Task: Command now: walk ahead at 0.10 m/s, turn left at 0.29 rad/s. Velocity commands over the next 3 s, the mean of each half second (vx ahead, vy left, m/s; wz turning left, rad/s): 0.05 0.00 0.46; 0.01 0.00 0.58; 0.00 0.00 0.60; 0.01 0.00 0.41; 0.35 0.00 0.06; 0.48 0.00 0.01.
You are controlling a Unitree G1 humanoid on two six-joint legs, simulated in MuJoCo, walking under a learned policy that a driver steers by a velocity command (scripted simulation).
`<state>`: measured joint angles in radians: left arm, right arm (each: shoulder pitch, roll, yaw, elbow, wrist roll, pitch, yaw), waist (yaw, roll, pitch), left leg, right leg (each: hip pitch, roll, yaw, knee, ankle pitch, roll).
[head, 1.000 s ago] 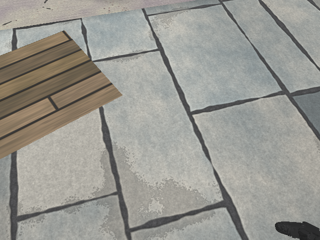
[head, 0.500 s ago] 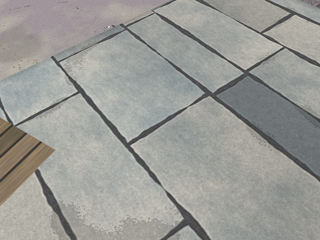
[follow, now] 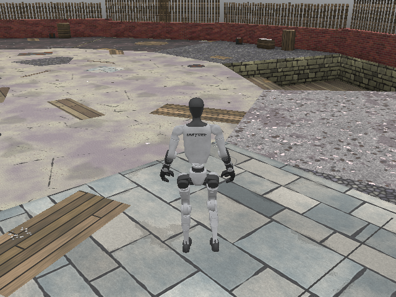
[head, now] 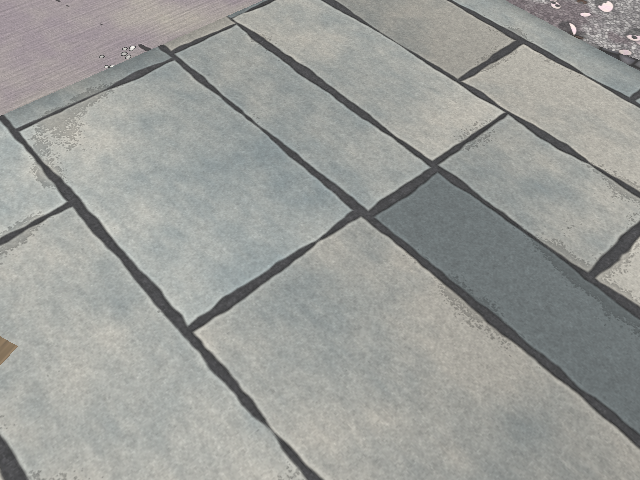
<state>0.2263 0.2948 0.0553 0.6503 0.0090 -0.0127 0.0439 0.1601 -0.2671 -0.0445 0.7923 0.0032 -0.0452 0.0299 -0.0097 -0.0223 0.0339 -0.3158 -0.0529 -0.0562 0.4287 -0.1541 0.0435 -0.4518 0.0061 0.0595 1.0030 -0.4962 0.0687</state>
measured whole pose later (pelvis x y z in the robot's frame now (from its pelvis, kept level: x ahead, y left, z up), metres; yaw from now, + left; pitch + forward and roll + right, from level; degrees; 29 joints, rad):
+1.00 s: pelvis +0.04 +0.02 +0.00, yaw +35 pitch +2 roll -2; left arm 0.11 0.31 0.08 0.68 0.00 0.00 0.03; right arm 0.18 -0.32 -0.07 0.63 0.01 0.04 -0.02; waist -0.02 -0.01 0.05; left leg -0.29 -0.08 -0.16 0.47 -0.21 0.06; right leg -0.47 0.02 0.10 0.83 -0.35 0.09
